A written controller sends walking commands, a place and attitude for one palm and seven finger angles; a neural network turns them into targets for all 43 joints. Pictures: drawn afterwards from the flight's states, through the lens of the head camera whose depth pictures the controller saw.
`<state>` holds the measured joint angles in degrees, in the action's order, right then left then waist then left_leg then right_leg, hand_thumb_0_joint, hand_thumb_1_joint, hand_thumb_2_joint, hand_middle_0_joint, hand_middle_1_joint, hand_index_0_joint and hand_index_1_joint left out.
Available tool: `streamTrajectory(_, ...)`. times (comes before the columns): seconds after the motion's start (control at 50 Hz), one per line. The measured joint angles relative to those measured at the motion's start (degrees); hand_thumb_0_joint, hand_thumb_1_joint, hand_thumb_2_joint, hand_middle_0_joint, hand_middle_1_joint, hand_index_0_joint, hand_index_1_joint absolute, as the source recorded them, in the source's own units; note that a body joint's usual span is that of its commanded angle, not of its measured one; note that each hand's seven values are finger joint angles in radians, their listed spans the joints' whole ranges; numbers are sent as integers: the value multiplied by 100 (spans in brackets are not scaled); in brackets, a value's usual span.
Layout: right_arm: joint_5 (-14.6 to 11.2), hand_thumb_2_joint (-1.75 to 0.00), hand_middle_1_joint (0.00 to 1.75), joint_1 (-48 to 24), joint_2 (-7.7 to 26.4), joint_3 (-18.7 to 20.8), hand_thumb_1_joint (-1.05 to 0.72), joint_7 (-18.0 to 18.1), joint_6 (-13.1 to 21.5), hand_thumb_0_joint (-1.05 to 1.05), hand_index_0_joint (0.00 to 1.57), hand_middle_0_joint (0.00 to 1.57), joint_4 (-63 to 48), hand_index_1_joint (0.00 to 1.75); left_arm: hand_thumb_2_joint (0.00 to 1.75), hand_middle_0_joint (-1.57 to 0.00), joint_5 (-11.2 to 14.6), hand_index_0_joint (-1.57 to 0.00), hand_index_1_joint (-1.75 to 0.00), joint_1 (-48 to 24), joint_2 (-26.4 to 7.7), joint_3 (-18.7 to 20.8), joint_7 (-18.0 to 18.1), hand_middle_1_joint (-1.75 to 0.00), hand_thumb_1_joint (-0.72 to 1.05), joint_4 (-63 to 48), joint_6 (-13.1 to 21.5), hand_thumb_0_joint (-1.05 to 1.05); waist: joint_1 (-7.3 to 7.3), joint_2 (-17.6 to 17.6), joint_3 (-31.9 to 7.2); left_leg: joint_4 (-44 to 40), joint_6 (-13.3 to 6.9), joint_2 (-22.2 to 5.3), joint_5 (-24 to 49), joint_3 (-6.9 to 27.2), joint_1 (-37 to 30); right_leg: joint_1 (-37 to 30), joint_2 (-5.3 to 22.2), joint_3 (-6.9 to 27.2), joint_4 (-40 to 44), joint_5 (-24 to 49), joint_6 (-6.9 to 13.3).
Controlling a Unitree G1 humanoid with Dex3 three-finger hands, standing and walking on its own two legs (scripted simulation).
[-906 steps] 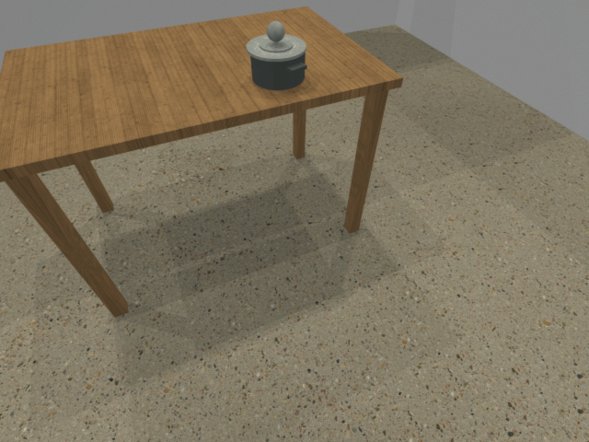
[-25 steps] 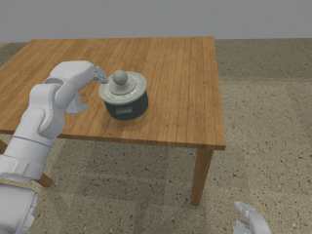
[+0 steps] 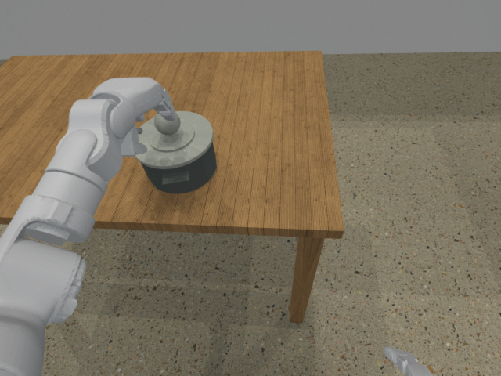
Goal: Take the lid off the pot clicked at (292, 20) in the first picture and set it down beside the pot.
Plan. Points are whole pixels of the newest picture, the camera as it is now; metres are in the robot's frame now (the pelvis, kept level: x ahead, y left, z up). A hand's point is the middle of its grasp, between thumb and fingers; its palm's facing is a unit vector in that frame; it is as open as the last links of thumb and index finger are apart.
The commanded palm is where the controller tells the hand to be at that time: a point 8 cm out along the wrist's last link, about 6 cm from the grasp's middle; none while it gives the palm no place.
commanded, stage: move the open hand above the knob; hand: left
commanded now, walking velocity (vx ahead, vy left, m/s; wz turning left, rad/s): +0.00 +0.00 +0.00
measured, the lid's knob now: (167, 122) +0.56 +0.17 +0.09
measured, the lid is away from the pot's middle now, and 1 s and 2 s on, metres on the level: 0.00 0.00 0.00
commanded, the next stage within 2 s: lower the open fingers around the knob in 1.14 s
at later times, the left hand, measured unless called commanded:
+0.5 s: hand (152, 97) +0.53 +0.16 +0.18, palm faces -0.31 -0.03 -0.95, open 10.3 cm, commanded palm +0.52 +0.17 +0.24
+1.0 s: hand (139, 98) +0.52 +0.18 +0.18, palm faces -0.32 -0.04 -0.95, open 10.3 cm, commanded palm +0.52 +0.17 +0.24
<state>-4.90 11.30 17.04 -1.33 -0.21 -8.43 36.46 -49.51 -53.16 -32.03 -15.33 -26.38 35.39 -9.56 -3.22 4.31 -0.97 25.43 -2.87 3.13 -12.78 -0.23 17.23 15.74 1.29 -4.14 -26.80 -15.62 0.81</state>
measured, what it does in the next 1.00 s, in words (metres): stands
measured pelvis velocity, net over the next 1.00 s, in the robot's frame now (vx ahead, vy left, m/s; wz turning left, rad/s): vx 0.02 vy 0.02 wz -0.04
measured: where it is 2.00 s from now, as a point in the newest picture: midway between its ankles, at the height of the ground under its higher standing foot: outside the picture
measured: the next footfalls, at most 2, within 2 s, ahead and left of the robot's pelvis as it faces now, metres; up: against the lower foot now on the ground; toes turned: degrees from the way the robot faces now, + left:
none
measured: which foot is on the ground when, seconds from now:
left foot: down 0.00-1.00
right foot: down 0.00-1.00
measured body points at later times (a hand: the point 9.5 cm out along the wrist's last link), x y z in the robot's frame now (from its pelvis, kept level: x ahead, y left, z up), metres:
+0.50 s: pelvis +0.02 +0.00 +0.00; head +0.08 -0.02 +0.44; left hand +0.54 +0.16 +0.23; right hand +0.05 -0.27 -0.14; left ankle +0.00 +0.09 -0.74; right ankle -0.02 -0.11 -0.74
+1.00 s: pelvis +0.02 +0.02 +0.00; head +0.07 +0.01 +0.44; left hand +0.54 +0.18 +0.23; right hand +0.04 -0.25 -0.14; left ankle +0.00 +0.09 -0.74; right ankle -0.02 -0.11 -0.74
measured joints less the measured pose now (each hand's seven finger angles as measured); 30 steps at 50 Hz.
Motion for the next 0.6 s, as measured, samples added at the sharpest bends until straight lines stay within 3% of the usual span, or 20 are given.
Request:
streamTrajectory(0.08,-2,-90,30,93,4,-1,-90,44,8,1,20,20,93,30,147,-83,-37,-83,-8,-425,34,136,121,-9,-33,593,155,0,-82,-33,-40,5,9,-19,-20,-30,72,87,-18,33,-4,-6,6)
streamTrajectory(0.16,-16,-90,30,216,7,24,-90,40,-45,1,20,20,146,30,147,-83,-138,-83,-8,-767,2,113,179,-9,-33,1213,78,0,-168,-60,-94,8,15,-41,-45,-81,171,212,-39,86,-23,-17,10)
streamTrajectory(0.22,11,-90,30,327,23,80,-90,30,-70,1,20,20,182,30,147,-83,-189,-83,-8,-865,18,41,141,-9,-33,1260,63,0,-202,-48,-92,12,8,-47,-61,-89,228,260,-47,95,-3,-19,7)
streamTrajectory(0.32,45,-90,30,441,27,100,-90,73,-43,1,20,20,277,30,147,-83,-203,-83,-8,-1054,28,265,176,-9,-33,1467,272,0,-279,-43,-166,-14,-7,-66,-94,-129,261,293,-69,141,62,-13,-7)
streamTrajectory(0.4,31,-90,30,470,-1,85,-90,75,-37,1,20,20,289,30,147,-83,-273,-83,-8,-1347,-64,312,235,-9,-33,1941,177,0,-360,-94,-222,-5,-6,-92,-125,-189,333,383,-94,202,63,-12,-10)
streamTrajectory(0.6,69,-90,30,523,-19,141,-90,71,-65,1,20,20,254,30,147,-83,-382,-83,-8,-1464,-199,341,138,-9,-33,2134,234,0,-402,-132,-268,36,-46,-98,-141,-217,517,530,-102,234,121,35,-50)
